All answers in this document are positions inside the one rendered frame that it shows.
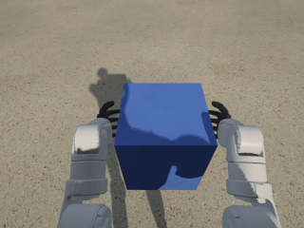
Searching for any robot right upper arm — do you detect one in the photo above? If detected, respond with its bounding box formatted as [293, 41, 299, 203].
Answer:
[221, 204, 280, 228]

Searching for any left robot hand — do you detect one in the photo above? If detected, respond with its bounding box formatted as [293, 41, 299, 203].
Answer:
[97, 101, 120, 138]

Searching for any right robot hand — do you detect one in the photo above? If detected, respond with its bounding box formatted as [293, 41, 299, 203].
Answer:
[208, 101, 232, 139]

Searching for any robot left upper arm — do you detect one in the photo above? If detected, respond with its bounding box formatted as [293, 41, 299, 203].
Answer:
[58, 203, 112, 228]

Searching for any robot right forearm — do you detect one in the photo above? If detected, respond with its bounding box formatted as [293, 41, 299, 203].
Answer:
[218, 118, 281, 228]

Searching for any carton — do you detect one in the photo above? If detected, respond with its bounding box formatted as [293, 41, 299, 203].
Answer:
[114, 83, 218, 190]

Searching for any robot left forearm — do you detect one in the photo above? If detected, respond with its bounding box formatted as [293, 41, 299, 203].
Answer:
[57, 118, 113, 228]

